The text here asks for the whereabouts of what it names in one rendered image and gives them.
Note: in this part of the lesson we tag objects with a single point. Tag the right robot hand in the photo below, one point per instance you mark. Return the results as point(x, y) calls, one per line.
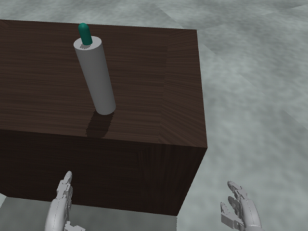
point(246, 213)

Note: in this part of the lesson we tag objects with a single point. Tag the left robot hand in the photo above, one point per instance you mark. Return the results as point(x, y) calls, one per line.
point(58, 214)

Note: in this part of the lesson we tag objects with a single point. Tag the bottle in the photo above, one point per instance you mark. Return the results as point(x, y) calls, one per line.
point(90, 53)

